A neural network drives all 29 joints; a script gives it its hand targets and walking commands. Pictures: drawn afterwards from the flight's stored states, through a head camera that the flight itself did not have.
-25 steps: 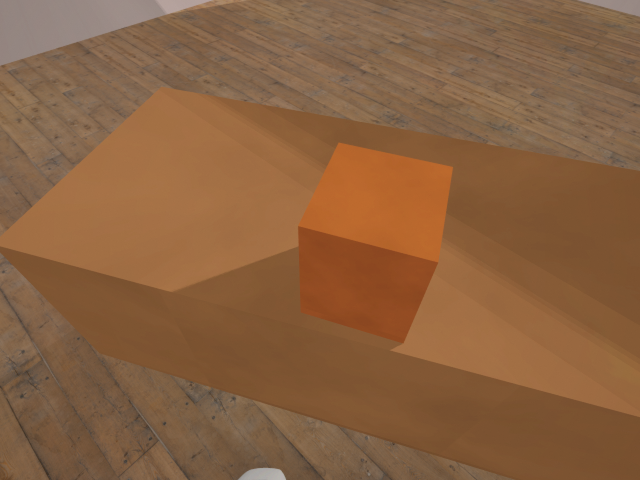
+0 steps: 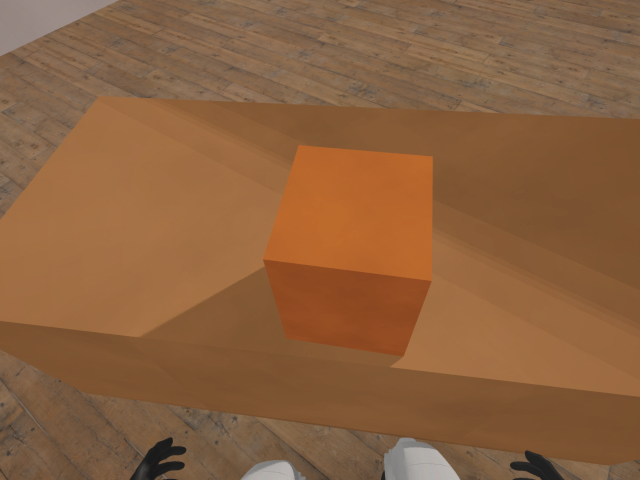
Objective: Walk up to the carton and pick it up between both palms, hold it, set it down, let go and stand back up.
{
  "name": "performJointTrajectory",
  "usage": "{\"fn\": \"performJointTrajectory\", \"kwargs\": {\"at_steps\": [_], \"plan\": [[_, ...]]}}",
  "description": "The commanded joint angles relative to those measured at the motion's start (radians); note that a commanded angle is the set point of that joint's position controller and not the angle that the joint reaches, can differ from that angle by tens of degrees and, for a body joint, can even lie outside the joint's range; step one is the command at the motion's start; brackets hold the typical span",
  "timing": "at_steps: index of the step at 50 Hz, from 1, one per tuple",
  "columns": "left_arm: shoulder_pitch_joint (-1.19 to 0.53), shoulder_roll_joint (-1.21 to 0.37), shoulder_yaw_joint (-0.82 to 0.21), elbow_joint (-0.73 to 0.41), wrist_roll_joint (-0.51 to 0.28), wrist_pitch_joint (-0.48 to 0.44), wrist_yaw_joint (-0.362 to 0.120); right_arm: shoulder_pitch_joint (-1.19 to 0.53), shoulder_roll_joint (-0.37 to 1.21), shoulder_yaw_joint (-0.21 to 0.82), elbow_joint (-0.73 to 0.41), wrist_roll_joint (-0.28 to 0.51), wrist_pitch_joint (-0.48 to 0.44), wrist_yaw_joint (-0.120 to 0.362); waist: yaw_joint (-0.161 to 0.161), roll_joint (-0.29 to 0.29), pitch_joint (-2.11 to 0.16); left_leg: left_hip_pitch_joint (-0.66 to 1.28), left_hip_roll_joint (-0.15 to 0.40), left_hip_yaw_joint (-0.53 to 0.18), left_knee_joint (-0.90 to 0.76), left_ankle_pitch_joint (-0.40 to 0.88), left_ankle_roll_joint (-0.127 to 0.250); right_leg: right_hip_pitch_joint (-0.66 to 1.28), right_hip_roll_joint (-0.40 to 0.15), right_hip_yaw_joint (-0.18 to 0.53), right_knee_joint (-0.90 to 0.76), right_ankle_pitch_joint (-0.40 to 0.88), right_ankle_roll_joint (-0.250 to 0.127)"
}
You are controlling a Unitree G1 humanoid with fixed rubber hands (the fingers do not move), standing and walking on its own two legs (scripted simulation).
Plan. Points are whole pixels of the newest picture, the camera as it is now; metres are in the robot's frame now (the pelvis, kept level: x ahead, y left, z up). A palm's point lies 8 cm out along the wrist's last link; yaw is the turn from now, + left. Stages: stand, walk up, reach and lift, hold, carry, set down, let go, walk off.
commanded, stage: walk up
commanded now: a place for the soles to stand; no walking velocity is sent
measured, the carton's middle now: (353, 255) +0.43 -0.02 -0.05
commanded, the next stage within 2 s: none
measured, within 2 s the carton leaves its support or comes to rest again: neither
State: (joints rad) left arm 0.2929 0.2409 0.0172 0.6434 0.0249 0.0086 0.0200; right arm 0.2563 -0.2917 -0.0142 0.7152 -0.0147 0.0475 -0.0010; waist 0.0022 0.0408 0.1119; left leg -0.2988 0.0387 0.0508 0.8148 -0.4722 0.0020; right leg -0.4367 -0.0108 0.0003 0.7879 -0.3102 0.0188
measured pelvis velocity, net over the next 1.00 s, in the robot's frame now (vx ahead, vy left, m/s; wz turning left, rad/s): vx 0.02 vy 0.02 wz -0.20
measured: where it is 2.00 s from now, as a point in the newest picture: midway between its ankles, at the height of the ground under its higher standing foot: outside the picture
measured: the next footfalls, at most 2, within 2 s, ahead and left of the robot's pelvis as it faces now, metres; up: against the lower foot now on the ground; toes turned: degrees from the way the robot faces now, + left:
none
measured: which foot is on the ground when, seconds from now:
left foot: down 0.00-1.00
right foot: down 0.00-1.00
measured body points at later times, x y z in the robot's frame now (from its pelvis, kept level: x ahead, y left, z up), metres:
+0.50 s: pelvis +0.02 +0.02 +0.01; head +0.06 +0.01 +0.45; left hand +0.19 +0.26 -0.10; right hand +0.12 -0.27 -0.10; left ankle -0.02 +0.11 -0.70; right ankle +0.07 -0.13 -0.70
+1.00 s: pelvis +0.02 +0.02 +0.00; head +0.04 +0.00 +0.45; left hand +0.19 +0.26 -0.10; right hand +0.06 -0.27 -0.11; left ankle -0.02 +0.11 -0.70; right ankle +0.07 -0.13 -0.70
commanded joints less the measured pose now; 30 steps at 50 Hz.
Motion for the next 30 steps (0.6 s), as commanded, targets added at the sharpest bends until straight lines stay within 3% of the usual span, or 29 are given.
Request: {"fn": "performJointTrajectory", "kwargs": {"at_steps": [1,2,3,5,7,8,11,17,18,21,26,30], "plan": [[0.004,0.142,0.033,-0.110,-0.032,-0.011,-0.010,0.023,-0.186,-0.051,-0.096,0.009,-0.055,0.003,0.002,-0.008,-0.134,0.017,0.142,-0.249,-0.397,0.166,0.071,0.037,-0.042,0.124,-0.189,0.118,-0.050],[0.008,0.144,0.038,-0.099,-0.028,-0.011,-0.010,-0.049,-0.186,-0.047,-0.102,0.022,-0.055,0.007,0.025,-0.012,-0.096,-0.087,0.179,-0.234,-0.402,0.178,0.104,0.137,-0.005,0.076,-0.147,0.123,-0.033],[-0.002,0.157,0.041,-0.091,-0.023,-0.014,-0.012,-0.057,-0.157,-0.035,-0.108,0.023,-0.058,0.009,0.020,-0.066,-0.091,-0.088,0.164,-0.190,-0.381,0.245,0.093,0.168,-0.014,0.086,-0.156,0.199,-0.038],[0.006,0.169,0.042,-0.080,-0.020,-0.025,-0.015,-0.034,-0.152,-0.027,-0.107,0.020,-0.057,0.005,0.007,-0.075,-0.141,0.014,0.128,-0.099,-0.318,0.424,0.059,0.177,-0.044,0.117,-0.160,0.410,-0.065],[0.014,0.170,0.042,-0.084,-0.018,-0.034,-0.015,-0.021,-0.158,-0.028,-0.101,0.016,-0.050,0.005,-0.003,-0.028,-0.199,0.109,0.114,-0.047,-0.275,0.531,0.055,0.174,-0.056,0.117,-0.138,0.528,-0.082],[0.002,0.173,0.043,-0.089,-0.020,-0.032,-0.013,-0.016,-0.156,-0.029,-0.110,0.015,-0.046,0.005,-0.012,-0.012,-0.203,0.134,0.122,-0.038,-0.273,0.568,0.056,0.160,-0.051,0.114,-0.123,0.529,-0.083],[-0.014,0.162,0.042,-0.100,-0.021,-0.021,-0.011,-0.051,-0.160,-0.031,-0.131,0.016,-0.029,0.007,-0.013,0.029,-0.167,0.116,0.143,-0.013,-0.286,0.519,0.074,0.134,-0.029,0.104,-0.120,0.446,-0.075],[-0.025,0.188,0.055,-0.111,-0.017,-0.017,-0.012,-0.076,-0.164,-0.031,-0.151,0.017,-0.015,0.011,-0.010,-0.002,-0.174,0.090,0.147,0.019,-0.281,0.369,0.077,0.143,-0.017,0.135,-0.111,0.434,-0.082],[-0.030,0.189,0.057,-0.112,-0.017,-0.017,-0.013,-0.083,-0.167,-0.033,-0.157,0.018,-0.013,0.012,-0.009,0.009,-0.165,0.083,0.148,0.021,-0.281,0.355,0.080,0.138,-0.016,0.139,-0.106,0.432,-0.084],[-0.033,0.200,0.063,-0.112,-0.017,-0.017,-0.013,-0.083,-0.169,-0.034,-0.157,0.017,-0.010,0.013,-0.009,-0.028,-0.160,0.093,0.151,0.034,-0.271,0.352,0.082,0.131,-0.005,0.140,-0.099,0.438,-0.085],[-0.040,0.203,0.069,-0.115,-0.019,-0.017,-0.013,-0.074,-0.178,-0.040,-0.160,0.017,-0.004,0.014,-0.011,-0.009,-0.165,0.098,0.152,0.034,-0.268,0.275,0.082,0.115,0.000,0.176,-0.093,0.399,-0.098],[-0.029,0.216,0.072,-0.108,-0.019,-0.017,-0.011,-0.058,-0.185,-0.043,-0.157,0.013,-0.001,0.012,-0.005,-0.049,-0.149,0.094,0.148,0.037,-0.240,0.258,0.077,0.111,-0.002,0.203,-0.099,0.404,-0.102]]}}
